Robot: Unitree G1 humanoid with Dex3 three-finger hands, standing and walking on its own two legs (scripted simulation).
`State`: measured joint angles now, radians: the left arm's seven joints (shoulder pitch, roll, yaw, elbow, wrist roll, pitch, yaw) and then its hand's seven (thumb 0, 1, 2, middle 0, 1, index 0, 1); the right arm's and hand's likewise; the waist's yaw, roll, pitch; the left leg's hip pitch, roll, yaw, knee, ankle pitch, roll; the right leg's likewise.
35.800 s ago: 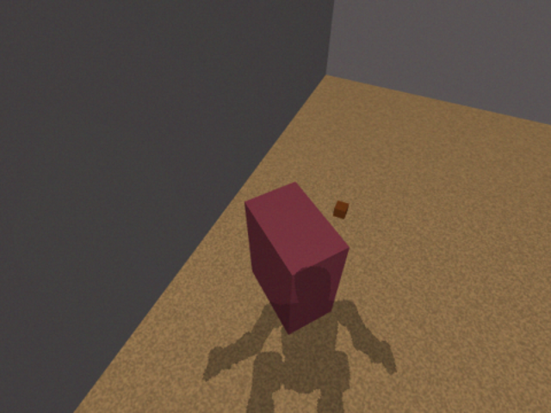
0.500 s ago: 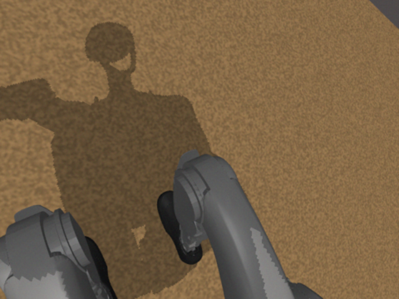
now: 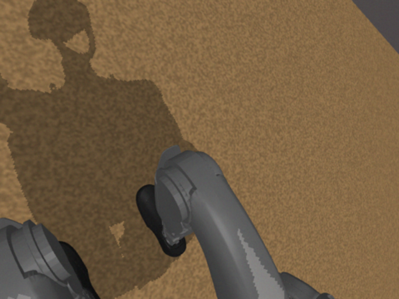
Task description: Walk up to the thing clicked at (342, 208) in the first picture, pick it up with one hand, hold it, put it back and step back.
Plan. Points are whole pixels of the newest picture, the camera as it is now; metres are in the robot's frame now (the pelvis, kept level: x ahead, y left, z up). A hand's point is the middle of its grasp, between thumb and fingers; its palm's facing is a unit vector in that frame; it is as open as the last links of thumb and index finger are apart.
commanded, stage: rest palm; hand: left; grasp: from above
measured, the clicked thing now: out of the picture +0.44 +0.36 -0.30
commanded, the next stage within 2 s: close in 0.92 s
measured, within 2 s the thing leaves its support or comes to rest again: neither
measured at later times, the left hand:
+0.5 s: hand out of the picture +0.44 +0.35 -0.27, palm faces -0.18 -0.40 -0.90, open 13.8 cm
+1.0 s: hand out of the picture +0.44 +0.35 -0.28, palm faces -0.18 -0.39 -0.90, open 13.6 cm
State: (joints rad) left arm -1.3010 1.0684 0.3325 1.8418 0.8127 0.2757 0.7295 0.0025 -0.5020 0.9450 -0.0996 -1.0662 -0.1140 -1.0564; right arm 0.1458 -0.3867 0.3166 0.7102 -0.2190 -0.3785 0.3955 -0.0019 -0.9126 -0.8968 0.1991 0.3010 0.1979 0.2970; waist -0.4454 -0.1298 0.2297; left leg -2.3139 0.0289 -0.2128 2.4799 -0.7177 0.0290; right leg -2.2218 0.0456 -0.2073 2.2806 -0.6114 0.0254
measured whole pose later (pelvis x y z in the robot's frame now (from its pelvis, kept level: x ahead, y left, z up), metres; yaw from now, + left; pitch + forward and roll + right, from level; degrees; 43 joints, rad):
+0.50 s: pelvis -0.01 +0.00 +0.00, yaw -1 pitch +28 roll -17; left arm -1.29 1.10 0.27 1.84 0.80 0.25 0.73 0.00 -0.48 0.93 -0.09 -1.08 -0.11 -1.06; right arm 0.13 -0.40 0.37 0.68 -0.22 -0.38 0.38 0.01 -0.93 -0.90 0.20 0.30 0.20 0.30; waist -0.46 -0.17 0.27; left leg -2.31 0.02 -0.24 2.48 -0.71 0.04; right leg -2.19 0.05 -0.23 2.26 -0.60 0.04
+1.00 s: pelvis +0.00 +0.00 +0.00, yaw -2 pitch +28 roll -17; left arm -1.28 1.12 0.27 1.81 0.77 0.25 0.74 0.00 -0.45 0.91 -0.11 -1.07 -0.13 -1.05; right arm 0.11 -0.42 0.39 0.63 -0.22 -0.38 0.38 0.01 -0.93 -0.90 0.20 0.30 0.20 0.30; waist -0.45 -0.18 0.30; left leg -2.30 0.03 -0.26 2.48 -0.72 0.03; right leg -2.18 0.06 -0.24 2.25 -0.60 0.03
